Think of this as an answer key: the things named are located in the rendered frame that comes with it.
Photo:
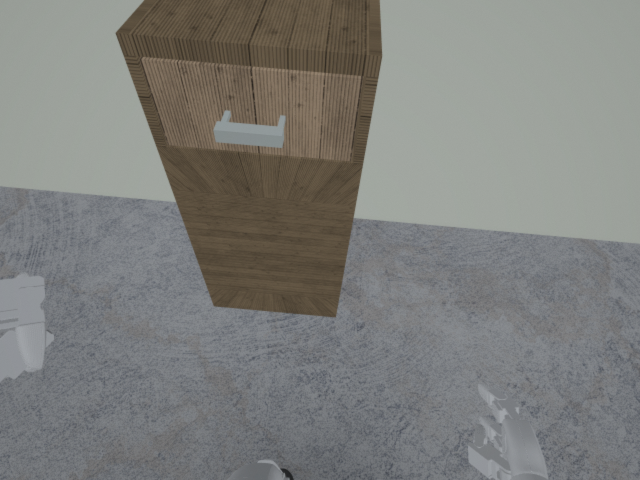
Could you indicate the robot right hand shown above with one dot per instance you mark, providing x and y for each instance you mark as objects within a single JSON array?
[{"x": 516, "y": 448}]

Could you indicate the robot left hand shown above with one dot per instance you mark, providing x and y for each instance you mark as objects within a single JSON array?
[{"x": 22, "y": 347}]

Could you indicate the drawer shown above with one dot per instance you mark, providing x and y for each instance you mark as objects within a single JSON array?
[{"x": 321, "y": 109}]

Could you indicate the handle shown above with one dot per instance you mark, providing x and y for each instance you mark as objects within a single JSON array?
[{"x": 249, "y": 134}]

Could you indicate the cabinet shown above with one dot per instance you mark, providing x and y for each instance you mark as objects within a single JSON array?
[{"x": 270, "y": 232}]

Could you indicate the left robot shin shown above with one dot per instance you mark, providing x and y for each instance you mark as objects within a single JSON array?
[{"x": 269, "y": 461}]

